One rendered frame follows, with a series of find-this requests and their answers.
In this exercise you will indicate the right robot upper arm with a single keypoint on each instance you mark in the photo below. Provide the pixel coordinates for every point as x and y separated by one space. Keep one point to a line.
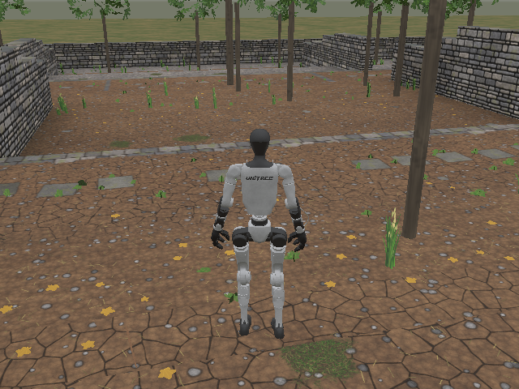
285 172

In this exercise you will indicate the robot left hand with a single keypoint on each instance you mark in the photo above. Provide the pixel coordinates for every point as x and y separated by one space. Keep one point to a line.
216 237

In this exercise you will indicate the right robot forearm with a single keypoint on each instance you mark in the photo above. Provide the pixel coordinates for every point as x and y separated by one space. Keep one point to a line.
297 218

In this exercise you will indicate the left robot forearm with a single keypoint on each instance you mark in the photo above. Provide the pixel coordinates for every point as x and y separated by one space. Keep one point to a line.
220 217

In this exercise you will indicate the robot right hand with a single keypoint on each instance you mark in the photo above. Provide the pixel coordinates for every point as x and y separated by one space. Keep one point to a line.
301 238

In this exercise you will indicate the humanoid robot torso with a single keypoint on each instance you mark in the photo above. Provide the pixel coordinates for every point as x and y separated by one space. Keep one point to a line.
259 196

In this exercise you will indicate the robot right shin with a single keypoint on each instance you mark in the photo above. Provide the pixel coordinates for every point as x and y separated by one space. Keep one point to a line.
278 298

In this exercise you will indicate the left robot upper arm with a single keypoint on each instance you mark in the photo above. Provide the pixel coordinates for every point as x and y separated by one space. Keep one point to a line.
230 182

